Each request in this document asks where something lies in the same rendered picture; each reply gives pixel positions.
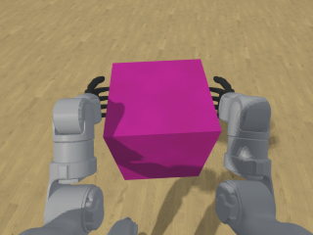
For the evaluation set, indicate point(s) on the right robot forearm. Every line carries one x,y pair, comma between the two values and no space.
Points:
248,131

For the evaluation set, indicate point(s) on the left robot forearm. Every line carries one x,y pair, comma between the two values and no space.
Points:
73,131

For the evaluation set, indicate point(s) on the carton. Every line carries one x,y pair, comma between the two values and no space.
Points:
160,120

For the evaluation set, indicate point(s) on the left robot thigh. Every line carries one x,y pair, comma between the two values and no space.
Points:
124,227

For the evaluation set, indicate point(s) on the right robot hand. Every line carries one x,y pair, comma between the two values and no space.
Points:
226,85

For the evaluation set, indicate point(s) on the robot right upper arm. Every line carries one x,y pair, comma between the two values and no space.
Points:
248,207

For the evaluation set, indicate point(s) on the robot left upper arm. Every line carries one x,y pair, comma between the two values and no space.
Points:
72,209

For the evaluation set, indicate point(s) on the left robot hand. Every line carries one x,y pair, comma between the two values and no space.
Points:
91,88

